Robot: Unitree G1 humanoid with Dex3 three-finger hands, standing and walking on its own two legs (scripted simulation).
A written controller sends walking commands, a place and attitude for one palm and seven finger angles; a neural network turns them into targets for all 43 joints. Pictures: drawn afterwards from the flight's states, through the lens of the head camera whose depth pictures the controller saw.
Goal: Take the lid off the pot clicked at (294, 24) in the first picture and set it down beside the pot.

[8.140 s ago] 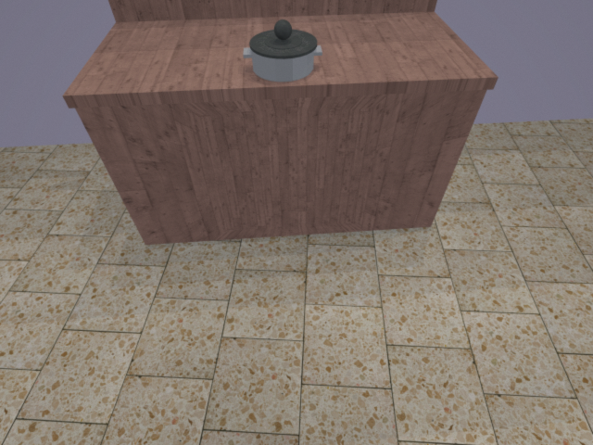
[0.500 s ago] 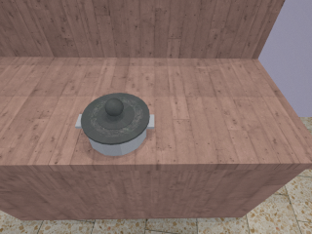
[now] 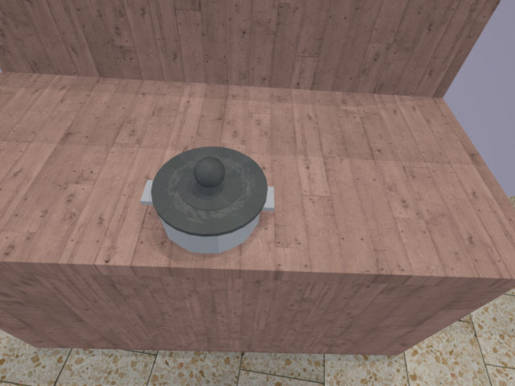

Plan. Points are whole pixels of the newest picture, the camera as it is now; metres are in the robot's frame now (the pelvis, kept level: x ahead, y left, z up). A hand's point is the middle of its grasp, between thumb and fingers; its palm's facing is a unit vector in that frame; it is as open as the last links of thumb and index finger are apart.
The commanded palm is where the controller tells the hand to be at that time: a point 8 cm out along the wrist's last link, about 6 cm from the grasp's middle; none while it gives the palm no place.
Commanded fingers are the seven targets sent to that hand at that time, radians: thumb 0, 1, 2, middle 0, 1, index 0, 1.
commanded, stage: look again from close up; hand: left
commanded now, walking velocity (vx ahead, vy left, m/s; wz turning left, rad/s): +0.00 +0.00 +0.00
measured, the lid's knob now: (209, 172) +0.43 +0.12 +0.08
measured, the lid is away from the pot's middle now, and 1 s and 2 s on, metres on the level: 0.00 0.00 0.00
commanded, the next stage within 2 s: lift the closed hand beside the body in 0.22 s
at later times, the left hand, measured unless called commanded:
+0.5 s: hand out of the picture +0.12 +0.20 -0.08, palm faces +0.16 -0.94 -0.30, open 6.7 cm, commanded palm +0.08 +0.24 -0.04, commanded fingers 0.00 0.90 0.90 -0.64 -0.78 -0.64 -0.78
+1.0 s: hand out of the picture +0.08 +0.20 -0.01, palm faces +0.30 -0.90 -0.32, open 3.1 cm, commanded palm +0.04 +0.24 +0.03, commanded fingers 0.00 0.90 0.90 -1.30 -1.50 -1.30 -1.50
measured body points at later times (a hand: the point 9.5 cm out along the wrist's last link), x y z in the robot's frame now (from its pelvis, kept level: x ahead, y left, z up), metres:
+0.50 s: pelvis -0.02 +0.01 +0.00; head -0.02 +0.01 +0.45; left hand +0.11 +0.25 -0.06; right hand +0.09 -0.22 -0.12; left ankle +0.01 +0.07 -0.74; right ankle -0.05 -0.13 -0.74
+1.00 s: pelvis -0.03 -0.03 +0.00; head -0.05 -0.04 +0.45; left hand +0.06 +0.25 +0.01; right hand +0.17 -0.24 -0.07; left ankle +0.01 +0.07 -0.74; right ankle -0.05 -0.13 -0.74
